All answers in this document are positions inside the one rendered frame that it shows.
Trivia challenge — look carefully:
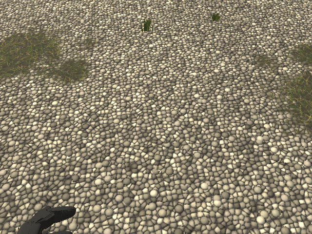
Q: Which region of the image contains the robot left hand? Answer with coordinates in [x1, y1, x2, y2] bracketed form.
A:
[17, 206, 76, 234]

